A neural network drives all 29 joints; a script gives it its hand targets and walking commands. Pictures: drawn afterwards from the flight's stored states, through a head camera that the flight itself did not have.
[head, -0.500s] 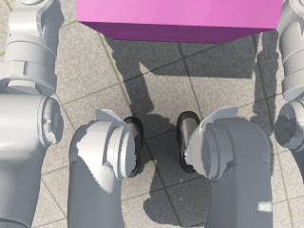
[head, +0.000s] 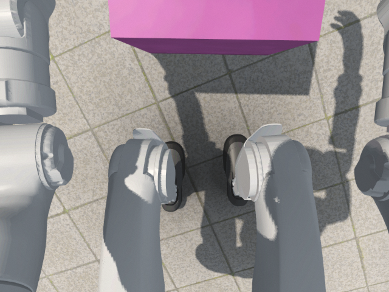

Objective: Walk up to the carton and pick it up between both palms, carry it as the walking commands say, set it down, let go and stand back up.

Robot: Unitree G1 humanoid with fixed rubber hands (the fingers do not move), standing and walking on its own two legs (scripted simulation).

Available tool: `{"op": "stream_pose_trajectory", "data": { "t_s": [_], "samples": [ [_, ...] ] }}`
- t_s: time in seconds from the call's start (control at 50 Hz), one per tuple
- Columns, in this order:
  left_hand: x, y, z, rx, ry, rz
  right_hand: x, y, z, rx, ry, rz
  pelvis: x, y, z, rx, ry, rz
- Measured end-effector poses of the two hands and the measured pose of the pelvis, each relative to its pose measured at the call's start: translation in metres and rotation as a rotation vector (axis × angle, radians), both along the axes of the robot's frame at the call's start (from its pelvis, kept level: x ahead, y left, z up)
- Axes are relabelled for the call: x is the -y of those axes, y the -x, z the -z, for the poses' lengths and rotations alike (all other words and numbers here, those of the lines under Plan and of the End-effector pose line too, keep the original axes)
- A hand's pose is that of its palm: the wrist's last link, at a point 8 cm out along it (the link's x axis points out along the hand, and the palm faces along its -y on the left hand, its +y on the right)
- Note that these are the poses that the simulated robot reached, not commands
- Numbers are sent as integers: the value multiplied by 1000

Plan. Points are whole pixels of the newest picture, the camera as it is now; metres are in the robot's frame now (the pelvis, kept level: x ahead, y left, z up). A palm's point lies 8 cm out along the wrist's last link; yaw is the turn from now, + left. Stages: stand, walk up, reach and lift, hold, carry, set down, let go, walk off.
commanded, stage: set down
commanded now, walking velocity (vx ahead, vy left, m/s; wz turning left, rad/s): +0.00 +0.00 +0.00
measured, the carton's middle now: out of the picture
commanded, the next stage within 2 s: let go in 0.92 s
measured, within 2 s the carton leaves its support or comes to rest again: neither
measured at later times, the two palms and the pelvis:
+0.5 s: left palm out of the picture +0.57 +0.21 +0.01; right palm out of the picture +0.54 -0.26 +0.01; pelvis -0.02 +0.00 +0.12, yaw +0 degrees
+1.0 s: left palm out of the picture +0.56 +0.21 +0.14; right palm out of the picture +0.52 -0.27 +0.13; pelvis +0.01 +0.00 +0.25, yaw -1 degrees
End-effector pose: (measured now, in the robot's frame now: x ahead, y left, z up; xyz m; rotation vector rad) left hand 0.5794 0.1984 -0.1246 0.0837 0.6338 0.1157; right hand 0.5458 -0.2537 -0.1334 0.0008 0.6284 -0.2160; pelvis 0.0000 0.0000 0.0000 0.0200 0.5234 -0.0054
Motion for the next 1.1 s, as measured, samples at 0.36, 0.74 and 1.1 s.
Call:
{"op": "stream_pose_trajectory", "data": {
  "t_s": [0.36,0.74,1.1],
  "samples": [
    [1,6,-98,-15,25,0,10,7,-108,19,-9,-3,0,17,-84,-3,-9,13],
    [-15,8,-222,-20,7,9,7,9,-217,-18,-13,-6,-1,4,-192,44,6,6],
    [-3,30,-260,-63,-49,62,15,30,-267,-51,63,-40,-2,-6,-255,46,-2,30]
  ]
}}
